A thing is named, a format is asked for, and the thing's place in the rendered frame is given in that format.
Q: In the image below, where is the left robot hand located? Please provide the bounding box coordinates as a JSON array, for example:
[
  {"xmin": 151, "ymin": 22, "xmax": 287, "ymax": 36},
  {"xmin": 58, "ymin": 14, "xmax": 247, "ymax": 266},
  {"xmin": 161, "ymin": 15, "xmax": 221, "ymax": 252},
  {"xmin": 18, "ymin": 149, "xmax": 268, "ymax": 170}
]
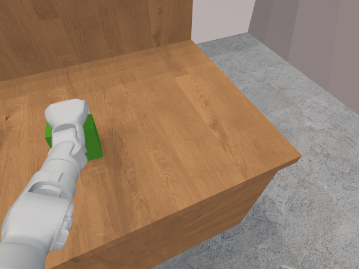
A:
[{"xmin": 44, "ymin": 99, "xmax": 90, "ymax": 153}]

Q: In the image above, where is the table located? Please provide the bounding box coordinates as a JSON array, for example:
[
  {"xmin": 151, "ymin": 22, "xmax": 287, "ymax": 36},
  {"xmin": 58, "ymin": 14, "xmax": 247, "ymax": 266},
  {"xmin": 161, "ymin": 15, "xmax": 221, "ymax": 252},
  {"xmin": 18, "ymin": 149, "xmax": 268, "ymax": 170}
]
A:
[{"xmin": 0, "ymin": 0, "xmax": 302, "ymax": 269}]

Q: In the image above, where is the left robot forearm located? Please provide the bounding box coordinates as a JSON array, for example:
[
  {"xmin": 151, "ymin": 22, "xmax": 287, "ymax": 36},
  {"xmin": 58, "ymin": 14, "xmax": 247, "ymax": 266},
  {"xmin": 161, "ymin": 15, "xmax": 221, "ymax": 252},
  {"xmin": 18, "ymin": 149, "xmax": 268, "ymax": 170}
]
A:
[{"xmin": 1, "ymin": 120, "xmax": 88, "ymax": 241}]

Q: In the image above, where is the sponge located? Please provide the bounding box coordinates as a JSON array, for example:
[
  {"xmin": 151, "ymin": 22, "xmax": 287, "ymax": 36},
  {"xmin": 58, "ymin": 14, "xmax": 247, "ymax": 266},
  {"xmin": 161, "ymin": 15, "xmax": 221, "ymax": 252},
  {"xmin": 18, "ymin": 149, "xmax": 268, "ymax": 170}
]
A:
[{"xmin": 45, "ymin": 114, "xmax": 103, "ymax": 161}]

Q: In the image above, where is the robot left upper arm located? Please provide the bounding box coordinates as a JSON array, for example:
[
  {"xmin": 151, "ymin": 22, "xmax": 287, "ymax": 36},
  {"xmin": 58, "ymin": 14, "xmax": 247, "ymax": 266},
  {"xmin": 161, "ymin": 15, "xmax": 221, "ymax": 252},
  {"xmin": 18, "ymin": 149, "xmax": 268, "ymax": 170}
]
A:
[{"xmin": 0, "ymin": 192, "xmax": 75, "ymax": 269}]

